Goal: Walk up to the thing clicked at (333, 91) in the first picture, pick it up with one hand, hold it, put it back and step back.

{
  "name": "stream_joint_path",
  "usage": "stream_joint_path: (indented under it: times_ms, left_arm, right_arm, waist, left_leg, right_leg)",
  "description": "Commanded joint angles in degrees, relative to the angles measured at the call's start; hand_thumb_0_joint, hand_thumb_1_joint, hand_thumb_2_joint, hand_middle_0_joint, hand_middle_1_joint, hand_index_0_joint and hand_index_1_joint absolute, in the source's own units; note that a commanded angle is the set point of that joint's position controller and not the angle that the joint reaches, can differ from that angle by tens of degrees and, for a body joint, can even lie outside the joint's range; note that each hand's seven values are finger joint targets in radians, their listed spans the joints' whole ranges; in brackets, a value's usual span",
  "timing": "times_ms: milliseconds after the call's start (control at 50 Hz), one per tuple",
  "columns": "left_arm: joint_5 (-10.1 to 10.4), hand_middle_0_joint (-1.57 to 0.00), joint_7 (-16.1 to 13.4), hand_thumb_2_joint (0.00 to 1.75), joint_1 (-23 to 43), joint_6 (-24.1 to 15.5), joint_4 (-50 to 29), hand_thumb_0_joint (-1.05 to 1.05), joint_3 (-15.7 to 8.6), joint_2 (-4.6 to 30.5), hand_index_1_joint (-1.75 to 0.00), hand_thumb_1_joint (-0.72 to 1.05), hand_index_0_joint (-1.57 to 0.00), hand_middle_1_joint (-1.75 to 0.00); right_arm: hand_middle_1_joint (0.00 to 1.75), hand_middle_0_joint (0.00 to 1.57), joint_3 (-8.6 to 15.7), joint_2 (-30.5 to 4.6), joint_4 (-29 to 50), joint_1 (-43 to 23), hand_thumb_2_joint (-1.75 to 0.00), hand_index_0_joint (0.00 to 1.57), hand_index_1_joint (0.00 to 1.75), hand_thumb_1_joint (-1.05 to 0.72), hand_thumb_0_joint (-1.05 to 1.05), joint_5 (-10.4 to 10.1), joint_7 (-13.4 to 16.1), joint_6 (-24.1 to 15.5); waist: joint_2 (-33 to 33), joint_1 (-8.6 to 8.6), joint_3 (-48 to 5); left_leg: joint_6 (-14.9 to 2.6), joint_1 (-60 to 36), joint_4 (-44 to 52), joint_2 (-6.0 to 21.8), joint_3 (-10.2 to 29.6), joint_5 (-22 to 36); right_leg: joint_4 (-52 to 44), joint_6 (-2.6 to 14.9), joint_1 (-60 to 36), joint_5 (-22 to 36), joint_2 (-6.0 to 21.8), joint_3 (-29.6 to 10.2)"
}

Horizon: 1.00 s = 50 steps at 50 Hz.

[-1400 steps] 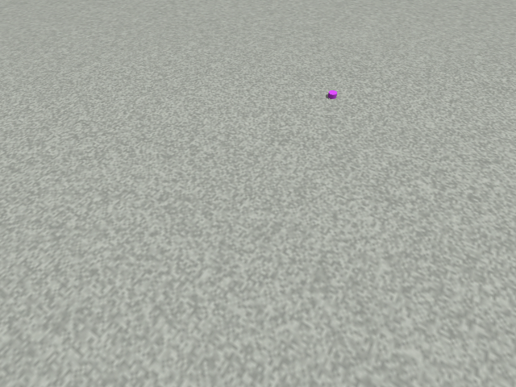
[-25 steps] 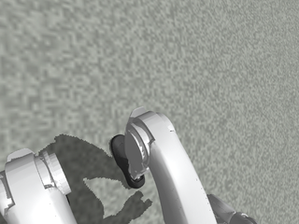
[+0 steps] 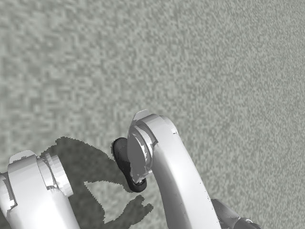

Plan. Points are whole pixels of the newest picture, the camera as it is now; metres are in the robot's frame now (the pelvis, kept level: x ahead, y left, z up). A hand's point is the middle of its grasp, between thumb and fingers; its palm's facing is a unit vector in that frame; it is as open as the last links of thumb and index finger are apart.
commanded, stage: close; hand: left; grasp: from above
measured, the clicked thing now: out of the picture +0.46 +0.31 -0.30
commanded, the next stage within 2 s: settle in 0.32 s
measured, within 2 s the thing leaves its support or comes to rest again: leaves its support in 0.82 s
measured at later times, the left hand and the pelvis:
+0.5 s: hand out of the picture +0.45 +0.30 -0.28, palm faces -0.43 -0.15 -0.89, open 7.6 cm; pelvis +0.00 +0.00 +0.00, yaw +0 degrees
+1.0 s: hand out of the picture +0.44 +0.33 -0.22, palm faces -0.41 -0.14 -0.90, open 7.3 cm; pelvis +0.01 +0.00 +0.00, yaw +2 degrees
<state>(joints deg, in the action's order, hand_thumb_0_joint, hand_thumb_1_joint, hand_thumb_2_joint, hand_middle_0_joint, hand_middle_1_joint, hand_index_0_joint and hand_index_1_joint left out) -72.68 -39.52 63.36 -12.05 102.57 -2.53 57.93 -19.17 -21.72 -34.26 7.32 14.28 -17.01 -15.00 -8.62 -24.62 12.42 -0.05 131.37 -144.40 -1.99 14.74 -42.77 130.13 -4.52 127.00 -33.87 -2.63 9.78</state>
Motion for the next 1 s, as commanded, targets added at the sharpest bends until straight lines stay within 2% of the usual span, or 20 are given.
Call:
stream_joint_path:
  times_ms: [0,20,40,60,100,120,200,300,440,480,540,640,700,740,780,820,860,880,940,980]
  left_arm:
    - [0.93,-0.51,-0.89,0.64,11.17,0.26,-2.38,0.00,0.43,8.23,-0.78,0.15,-0.56,-0.83]
    - [0.79,-0.52,-1.10,0.62,11.43,0.19,-2.87,0.00,-0.27,9.34,-0.78,0.18,-0.58,-0.83]
    - [0.44,-0.53,-1.04,0.61,11.13,0.40,-1.92,0.00,0.02,8.43,-0.76,0.19,-0.59,-0.82]
    - [0.27,-0.55,-0.67,0.61,12.15,0.45,-2.02,0.00,0.84,8.09,-0.76,0.20,-0.60,-0.81]
    - [0.53,-0.59,-0.49,0.61,11.78,0.48,-2.07,0.00,0.70,8.42,-0.74,0.24,-0.64,-0.79]
    - [0.48,-0.60,-0.57,0.59,10.32,0.60,-1.44,0.00,-0.04,9.59,-0.74,0.27,-0.65,-0.80]
    - [0.26,-0.66,0.13,0.56,9.86,0.80,-2.08,0.00,0.13,9.13,-0.71,0.36,-0.72,-0.78]
    - [0.87,-0.73,0.72,0.53,8.74,0.98,-2.67,0.00,-0.24,9.26,-0.67,0.45,-0.79,-0.74]
    - [0.93,-0.88,1.56,0.51,8.73,0.98,-2.94,0.00,0.03,8.75,-0.67,0.58,-0.96,-0.75]
    - [1.29,-0.91,1.55,0.47,8.17,1.06,-3.12,0.00,-0.47,9.58,-0.64,0.62,-0.99,-0.72]
    - [1.11,-0.95,2.05,0.50,8.63,1.34,-4.36,0.00,-0.88,8.80,-0.63,0.66,-1.02,-0.70]
    - [0.93,-1.03,1.92,0.50,9.04,1.73,-8.28,0.00,-3.06,10.36,-0.63,0.76,-1.10,-0.70]
    - [0.43,-1.04,2.64,0.51,11.49,1.65,-11.94,0.00,-3.33,9.64,-0.61,0.77,-1.11,-0.68]
    - [0.61,-1.06,2.41,0.52,13.22,1.16,-18.26,0.00,-6.15,12.75,-0.62,0.79,-1.12,-0.69]
    - [0.52,-1.08,3.21,0.52,11.69,1.25,-19.93,0.00,-5.43,8.60,-0.62,0.83,-1.15,-0.69]
    - [0.86,-1.09,4.36,0.51,10.39,1.70,-17.14,0.00,-3.39,4.45,-0.60,0.84,-1.16,-0.67]
    - [1.23,-1.08,5.09,0.51,10.52,2.12,-21.83,0.00,-4.77,6.04,-0.62,0.86,-1.16,-0.70]
    - [1.82,-1.08,5.56,0.53,11.54,2.23,-23.89,0.00,-4.06,4.73,-0.63,0.85,-1.16,-0.71]
    - [2.27,-1.10,7.87,0.53,9.89,3.41,-23.05,0.00,-1.57,-0.79,-0.61,0.88,-1.17,-0.68]
    - [2.48,-1.08,9.03,0.50,8.70,4.06,-21.57,0.00,-2.15,-0.87,-0.59,0.88,-1.17,-0.67]
  right_arm:
    - [0.30,0.20,6.06,-19.72,-1.20,11.54,-0.90,0.20,0.30,-0.90,0.00,-0.35,0.85,0.24]
    - [0.30,0.20,6.17,-19.72,-1.53,11.71,-0.90,0.20,0.30,-0.90,0.00,-0.45,1.04,0.44]
    - [0.30,0.20,6.18,-19.59,-1.49,11.82,-0.90,0.20,0.30,-0.90,0.00,-0.34,1.02,0.47]
    - [0.30,0.20,5.69,-19.32,-1.08,11.11,-0.90,0.20,0.30,-0.90,0.00,-0.15,0.81,0.17]
    - [0.30,0.20,5.71,-19.94,-0.25,11.00,-0.90,0.20,0.30,-0.90,0.00,-0.30,0.94,0.35]
    - [0.30,0.20,5.86,-20.08,-0.41,11.63,-0.90,0.20,0.30,-0.90,0.00,-0.26,1.20,0.56]
    - [0.30,0.20,5.78,-19.66,0.04,11.31,-0.90,0.20,0.30,-0.90,0.00,-0.33,1.24,0.69]
    - [0.30,0.20,5.99,-19.69,0.40,11.96,-0.90,0.20,0.30,-0.90,0.00,-0.54,1.49,1.15]
    - [0.30,0.20,6.16,-19.54,0.80,11.99,-0.91,0.20,0.30,-0.92,0.00,-0.84,1.86,1.56]
    - [0.30,0.20,6.20,-19.18,0.55,11.98,-0.91,0.20,0.30,-0.92,0.00,-1.11,2.07,1.94]
    - [0.30,0.20,6.61,-19.21,0.51,12.21,-0.91,0.20,0.30,-0.91,0.00,-0.97,1.91,1.87]
    - [0.30,0.20,7.99,-18.79,-0.41,12.89,-0.91,0.20,0.30,-0.92,0.00,-0.97,2.19,2.81]
    - [0.30,0.20,8.47,-18.15,-0.99,13.91,-0.90,0.20,0.30,-0.91,0.00,-0.97,1.93,2.80]
    - [0.30,0.20,10.01,-18.78,-1.75,14.34,-0.90,0.20,0.30,-0.91,0.00,-1.46,2.38,3.03]
    - [0.30,0.20,11.39,-18.33,-2.45,14.48,-0.90,0.20,0.30,-0.91,0.00,-1.72,2.09,3.08]
    - [0.30,0.20,11.33,-16.49,-3.21,14.35,-0.90,0.20,0.30,-0.91,0.00,-2.00,1.78,3.40]
    - [0.30,0.20,12.95,-16.48,-3.86,15.59,-0.90,0.20,0.30,-0.91,0.00,-2.59,2.11,3.83]
    - [0.30,0.20,14.17,-16.89,-4.28,15.01,-0.90,0.20,0.30,-0.91,0.00,-2.95,2.37,4.19]
    - [0.30,0.20,15.47,-16.25,-5.44,14.98,-0.90,0.20,0.30,-0.90,0.00,-4.02,2.13,4.87]
    - [0.30,0.20,15.68,-15.50,-5.73,15.86,-0.90,0.20,0.30,-0.90,0.00,-4.49,2.27,5.44]
  waist:
    - [29.77,-4.70,-34.89]
    - [31.04,-4.11,-35.27]
    - [30.87,-4.14,-35.27]
    - [30.21,-4.93,-33.14]
    - [28.72,-4.91,-33.44]
    - [29.92,-4.33,-34.59]
    - [30.93,-3.88,-33.91]
    - [29.85,-3.36,-35.49]
    - [29.11,-3.28,-34.31]
    - [29.08,-2.60,-34.26]
    - [30.54,-2.50,-35.31]
    - [34.64,-0.65,-40.39]
    - [33.35,-2.06,-40.57]
    - [36.69,0.22,-46.00]
    - [39.93,0.48,-47.09]
    - [36.15,-0.84,-44.25]
    - [36.46,1.22,-47.29]
    - [37.78,1.97,-49.07]
    - [36.88,2.55,-48.05]
    - [33.34,2.78,-46.06]
  left_leg:
    - [0.36,-25.09,17.30,3.16,-4.03,13.31]
    - [0.57,-25.62,17.99,3.19,-3.83,13.49]
    - [0.64,-25.69,17.86,3.19,-3.52,13.91]
    - [0.56,-24.84,17.37,3.22,-3.59,12.75]
    - [0.23,-23.82,16.95,3.12,-3.79,12.23]
    - [0.44,-24.85,17.92,3.10,-4.00,12.90]
    - [0.59,-25.26,18.03,3.15,-3.72,12.78]
    - [0.34,-24.79,17.72,3.05,-4.18,14.18]
    - [0.31,-24.26,17.76,2.97,-4.06,12.95]
    - [0.23,-23.38,18.18,2.88,-4.41,11.57]
    - [0.72,-25.38,18.00,2.99,-3.99,14.06]
    - [0.92,-28.06,19.12,2.80,-4.85,14.90]
    - [0.35,-26.79,17.03,2.57,-6.21,16.49]
    - [0.64,-29.67,17.84,2.47,-6.52,17.57]
    - [1.57,-33.15,18.07,2.58,-5.97,19.76]
    - [1.01,-29.32,17.66,2.37,-6.54,17.33]
    - [0.47,-28.89,18.67,1.94,-7.58,16.75]
    - [0.46,-29.46,19.65,1.87,-7.74,15.01]
    - [0.75,-29.99,20.51,1.84,-7.07,15.06]
    - [0.20,-26.98,21.05,1.46,-7.51,13.58]
  right_leg:
    - [-8.72,5.10,-23.07,12.48,-1.72,6.08]
    - [-8.60,5.22,-23.07,12.49,-1.66,6.15]
    - [-8.31,5.21,-22.61,12.67,-1.47,6.28]
    - [-8.08,5.08,-21.44,11.91,-1.18,6.32]
    - [-8.51,4.97,-21.90,11.55,-1.36,6.21]
    - [-8.66,5.16,-23.38,11.82,-1.57,6.08]
    - [-8.17,5.23,-21.64,11.29,-1.31,6.21]
    - [-8.54,5.19,-23.57,12.47,-1.51,5.89]
    - [-8.36,5.37,-21.90,11.25,-1.44,5.83]
    - [-8.57,5.43,-22.34,10.44,-1.53,5.53]
    - [-7.79,5.67,-21.03,11.57,-1.21,5.81]
    - [-7.66,6.09,-22.62,12.41,-1.34,5.37]
    - [-8.37,5.96,-23.58,14.03,-1.44,4.94]
    - [-8.51,6.40,-24.51,14.46,-1.28,4.54]
    - [-7.32,7.08,-20.42,14.76,-0.66,5.00]
    - [-7.83,6.70,-19.54,13.67,-0.91,5.03]
    - [-8.77,6.56,-21.24,13.70,-0.81,3.98]
    - [-9.22,6.95,-20.63,11.94,-0.70,3.62]
    - [-8.01,7.15,-14.97,11.27,-0.34,3.87]
    - [-8.63,6.97,-14.92,10.28,-0.23,3.29]
